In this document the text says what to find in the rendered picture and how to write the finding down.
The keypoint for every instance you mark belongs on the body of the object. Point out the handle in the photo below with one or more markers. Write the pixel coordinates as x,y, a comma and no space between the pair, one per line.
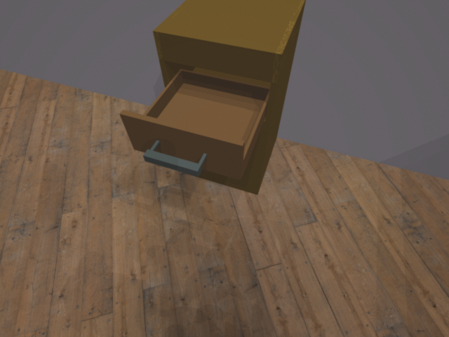
174,163

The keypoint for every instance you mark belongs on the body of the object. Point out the cabinet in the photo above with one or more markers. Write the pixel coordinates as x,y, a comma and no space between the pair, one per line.
252,41

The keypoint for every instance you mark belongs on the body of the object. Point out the drawer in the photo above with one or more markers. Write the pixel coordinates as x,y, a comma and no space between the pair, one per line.
200,113

